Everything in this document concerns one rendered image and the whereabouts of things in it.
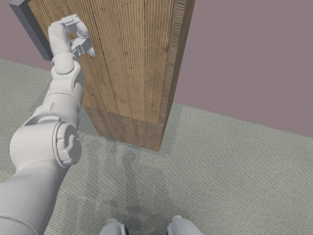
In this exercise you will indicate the left robot forearm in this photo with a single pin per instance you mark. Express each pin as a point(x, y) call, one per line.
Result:
point(65, 94)

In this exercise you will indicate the robot left hand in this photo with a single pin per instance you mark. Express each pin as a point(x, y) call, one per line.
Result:
point(60, 42)

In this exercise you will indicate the robot left shin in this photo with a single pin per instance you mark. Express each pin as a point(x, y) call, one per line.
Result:
point(112, 220)

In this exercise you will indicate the left robot upper arm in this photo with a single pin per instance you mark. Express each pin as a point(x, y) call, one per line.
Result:
point(42, 155)

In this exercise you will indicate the left robot thigh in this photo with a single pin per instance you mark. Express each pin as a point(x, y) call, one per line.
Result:
point(114, 228)

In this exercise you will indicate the cupboard door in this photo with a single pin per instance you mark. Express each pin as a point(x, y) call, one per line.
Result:
point(131, 42)

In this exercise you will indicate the handle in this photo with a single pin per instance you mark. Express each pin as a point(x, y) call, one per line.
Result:
point(32, 27)

